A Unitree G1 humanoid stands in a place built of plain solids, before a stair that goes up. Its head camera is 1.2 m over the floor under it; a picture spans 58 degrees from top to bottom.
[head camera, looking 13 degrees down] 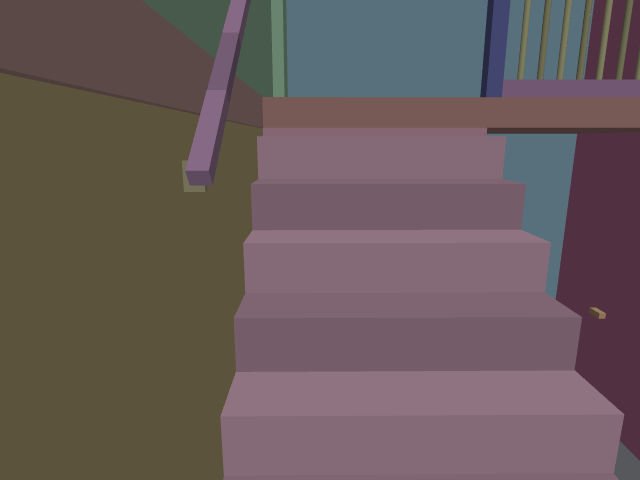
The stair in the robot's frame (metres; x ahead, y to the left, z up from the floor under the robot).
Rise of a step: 0.20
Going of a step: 0.25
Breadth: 1.20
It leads straight ahead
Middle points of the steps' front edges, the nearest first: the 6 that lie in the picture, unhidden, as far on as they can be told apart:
1.13 -0.30 0.41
1.38 -0.30 0.61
1.63 -0.30 0.81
1.88 -0.30 1.02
2.14 -0.30 1.22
2.38 -0.29 1.42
